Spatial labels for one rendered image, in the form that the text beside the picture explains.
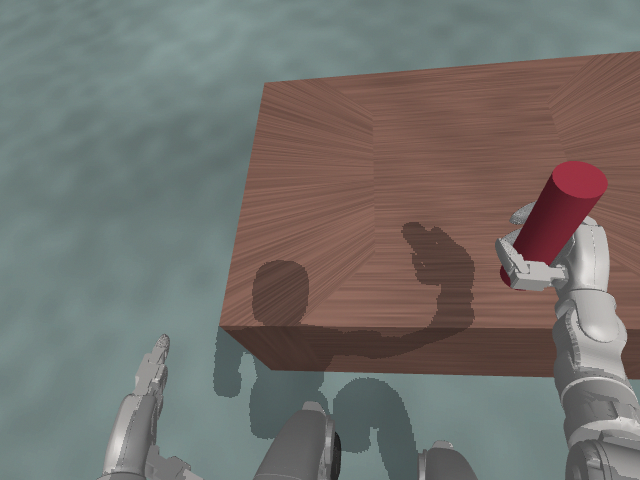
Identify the right robot arm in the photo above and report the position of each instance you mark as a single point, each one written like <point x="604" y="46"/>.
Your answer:
<point x="602" y="424"/>

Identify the right robot hand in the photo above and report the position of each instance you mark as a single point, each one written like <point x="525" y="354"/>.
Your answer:
<point x="583" y="262"/>

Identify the can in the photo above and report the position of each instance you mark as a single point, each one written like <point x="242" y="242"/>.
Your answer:
<point x="570" y="193"/>

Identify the left robot hand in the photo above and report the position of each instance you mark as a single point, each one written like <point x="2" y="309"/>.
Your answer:
<point x="131" y="446"/>

